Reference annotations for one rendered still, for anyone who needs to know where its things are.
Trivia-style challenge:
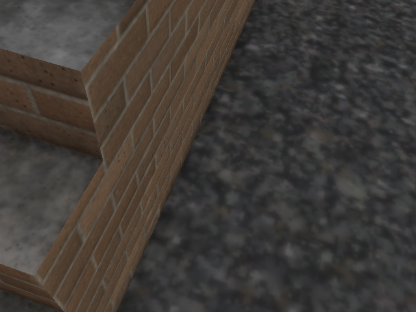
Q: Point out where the stairs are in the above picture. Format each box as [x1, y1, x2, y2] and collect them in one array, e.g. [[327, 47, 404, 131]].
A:
[[0, 0, 255, 312]]

